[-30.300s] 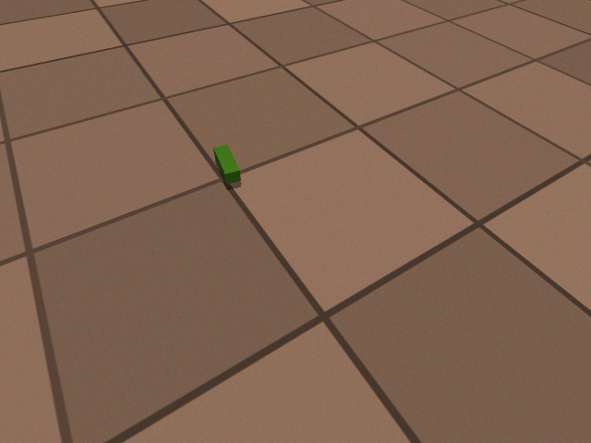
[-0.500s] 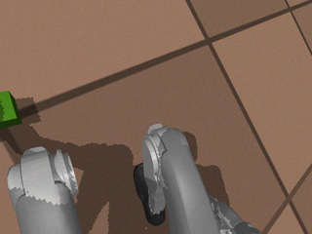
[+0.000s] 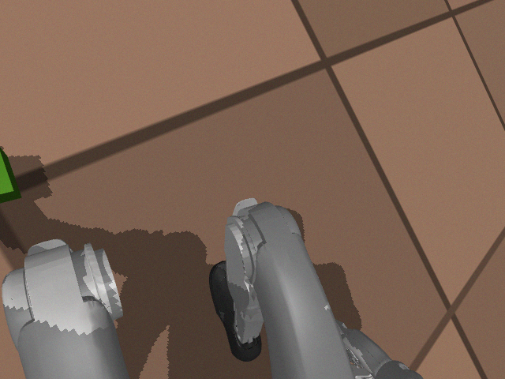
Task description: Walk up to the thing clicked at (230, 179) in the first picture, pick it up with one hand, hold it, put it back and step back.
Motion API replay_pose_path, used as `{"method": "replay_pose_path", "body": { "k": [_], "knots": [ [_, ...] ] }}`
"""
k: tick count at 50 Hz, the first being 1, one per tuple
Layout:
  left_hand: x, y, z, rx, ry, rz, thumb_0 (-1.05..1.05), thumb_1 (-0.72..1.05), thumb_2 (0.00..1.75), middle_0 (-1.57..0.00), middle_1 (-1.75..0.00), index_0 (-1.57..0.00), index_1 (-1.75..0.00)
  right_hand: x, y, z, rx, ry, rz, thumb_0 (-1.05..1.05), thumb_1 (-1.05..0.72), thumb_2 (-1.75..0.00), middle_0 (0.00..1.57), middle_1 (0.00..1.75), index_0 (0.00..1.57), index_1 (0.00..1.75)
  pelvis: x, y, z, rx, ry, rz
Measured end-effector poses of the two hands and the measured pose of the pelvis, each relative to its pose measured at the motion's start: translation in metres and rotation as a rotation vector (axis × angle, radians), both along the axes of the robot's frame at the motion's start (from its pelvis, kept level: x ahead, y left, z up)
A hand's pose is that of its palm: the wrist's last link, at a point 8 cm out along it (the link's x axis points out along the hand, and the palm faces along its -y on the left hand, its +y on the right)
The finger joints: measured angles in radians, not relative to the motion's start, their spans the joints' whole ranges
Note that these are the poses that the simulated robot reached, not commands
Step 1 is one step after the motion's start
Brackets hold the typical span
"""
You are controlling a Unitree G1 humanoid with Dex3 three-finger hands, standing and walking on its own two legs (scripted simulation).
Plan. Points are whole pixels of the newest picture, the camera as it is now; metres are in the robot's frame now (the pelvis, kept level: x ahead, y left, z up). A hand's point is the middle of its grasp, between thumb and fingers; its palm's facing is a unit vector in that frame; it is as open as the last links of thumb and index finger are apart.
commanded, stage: open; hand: left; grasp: from above
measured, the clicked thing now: out of the picture +0.40 +0.36 -0.26
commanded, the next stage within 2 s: withdraw in 0.44 s
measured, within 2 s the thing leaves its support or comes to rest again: neither
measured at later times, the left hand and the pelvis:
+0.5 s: hand out of the picture +0.39 +0.35 -0.22, palm faces -0.45 -0.20 -0.87, open 13.8 cm; pelvis +0.00 -0.01 +0.00, yaw +1 degrees
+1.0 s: hand out of the picture +0.40 +0.40 -0.09, palm faces -0.33 -0.08 -0.94, open 14.1 cm; pelvis +0.00 +0.00 +0.04, yaw +4 degrees
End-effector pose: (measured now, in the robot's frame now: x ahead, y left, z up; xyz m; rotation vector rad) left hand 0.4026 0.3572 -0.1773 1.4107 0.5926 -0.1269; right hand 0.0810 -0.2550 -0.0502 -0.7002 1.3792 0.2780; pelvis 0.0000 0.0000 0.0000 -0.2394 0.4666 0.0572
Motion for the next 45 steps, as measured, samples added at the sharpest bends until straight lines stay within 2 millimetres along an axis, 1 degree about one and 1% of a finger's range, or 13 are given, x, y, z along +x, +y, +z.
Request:
{"method": "replay_pose_path", "body": {
  "k": [6,13,23,30,35,38,40,42,45],
  "knots": [
    [0.003,0.003,0.003,0.004,-0.003,0.014,0.00,-0.41,0.97,-0.16,-1.01,-0.18,-1.00,0.004,0.001,0.000,0.013,-0.003,0.009,0.00,-0.88,-0.89,0.21,0.30,0.20,0.30,0.001,-0.001,0.001,0.000,0.005,0.001],
    [0.002,0.005,0.008,0.001,0.007,0.036,0.00,-0.46,1.02,-0.10,-1.05,-0.11,-1.04,0.009,-0.002,0.000,0.019,-0.021,0.017,0.00,-0.88,-0.89,0.21,0.30,0.20,0.30,0.000,-0.002,0.003,0.003,0.003,0.001],
    [-0.005,0.004,0.010,-0.017,0.032,0.015,0.00,-0.46,1.00,-0.07,-1.05,-0.09,-1.04,0.004,-0.009,0.001,-0.008,-0.014,0.010,0.00,-0.88,-0.89,0.21,0.29,0.20,0.30,-0.004,-0.006,0.004,0.014,-0.007,0.002],
    [0.001,0.000,0.009,-0.019,0.002,-0.007,0.00,-0.45,0.97,-0.06,-1.04,-0.08,-1.02,-0.004,-0.012,0.003,-0.030,-0.006,0.004,0.00,-0.88,-0.89,0.21,0.29,0.20,0.30,-0.005,-0.006,0.001,0.014,-0.019,-0.004],
    [0.005,-0.003,0.010,-0.007,-0.035,-0.022,0.00,-0.46,0.97,-0.06,-1.03,-0.09,-1.01,-0.008,-0.009,0.002,-0.025,0.004,-0.009,0.00,-0.89,-0.89,0.21,0.29,0.20,0.30,-0.004,-0.004,0.001,0.009,-0.012,-0.006],
    [0.007,0.000,0.019,0.008,-0.080,-0.016,0.00,-0.49,0.96,-0.07,-1.02,-0.09,-1.00,-0.007,-0.006,-0.001,-0.009,0.003,-0.025,0.00,-0.89,-0.89,0.21,0.29,0.20,0.30,-0.002,-0.004,0.002,0.007,0.001,-0.004],
    [0.007,0.005,0.031,0.025,-0.116,-0.003,0.00,-0.51,0.95,-0.07,-1.02,-0.09,-1.00,-0.003,-0.004,-0.003,0.007,-0.005,-0.046,0.00,-0.89,-0.89,0.21,0.29,0.20,0.30,0.000,-0.003,0.003,0.009,0.015,0.000],
    [0.006,0.011,0.049,0.050,-0.157,0.016,0.00,-0.52,0.95,-0.07,-1.01,-0.09,-0.99,0.003,-0.003,-0.005,0.026,-0.023,-0.077,0.00,-0.89,-0.90,0.21,0.29,0.20,0.30,0.001,-0.003,0.006,0.013,0.033,0.007],
    [0.003,0.024,0.086,0.102,-0.188,0.045,0.00,-0.52,0.96,-0.07,-1.00,-0.09,-0.99,0.017,0.000,-0.008,0.062,-0.065,-0.124,0.00,-0.89,-0.90,0.21,0.29,0.20,0.30,0.003,-0.004,0.014,0.026,0.064,0.020]
  ]
}}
